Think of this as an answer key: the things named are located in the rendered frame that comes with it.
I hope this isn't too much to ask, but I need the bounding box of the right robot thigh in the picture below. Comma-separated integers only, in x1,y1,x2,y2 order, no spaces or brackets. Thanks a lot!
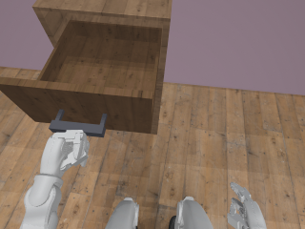
176,199,214,229

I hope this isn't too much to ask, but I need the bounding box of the left robot hand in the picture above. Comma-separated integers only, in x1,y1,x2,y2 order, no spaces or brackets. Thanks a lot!
40,130,91,178

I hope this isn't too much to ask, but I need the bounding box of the cabinet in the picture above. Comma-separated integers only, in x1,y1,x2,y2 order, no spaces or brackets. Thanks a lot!
32,0,173,135

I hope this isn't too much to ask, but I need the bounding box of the drawer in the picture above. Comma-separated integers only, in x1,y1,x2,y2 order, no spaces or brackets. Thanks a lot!
0,20,162,134

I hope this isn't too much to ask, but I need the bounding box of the right robot hand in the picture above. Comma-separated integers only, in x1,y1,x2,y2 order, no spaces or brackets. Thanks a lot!
227,182,267,229

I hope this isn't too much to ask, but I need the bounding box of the handle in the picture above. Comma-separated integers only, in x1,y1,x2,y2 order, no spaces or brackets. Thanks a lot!
49,109,108,137

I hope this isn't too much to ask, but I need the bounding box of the left robot forearm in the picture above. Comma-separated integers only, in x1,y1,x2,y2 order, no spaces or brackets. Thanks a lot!
19,174,64,229

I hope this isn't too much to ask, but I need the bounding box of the left robot thigh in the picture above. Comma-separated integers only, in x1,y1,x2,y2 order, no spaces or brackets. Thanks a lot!
105,200,139,229

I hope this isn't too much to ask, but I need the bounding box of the robot thigh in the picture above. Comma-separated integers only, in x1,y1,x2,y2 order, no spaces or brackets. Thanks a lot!
176,199,214,229
105,200,139,229

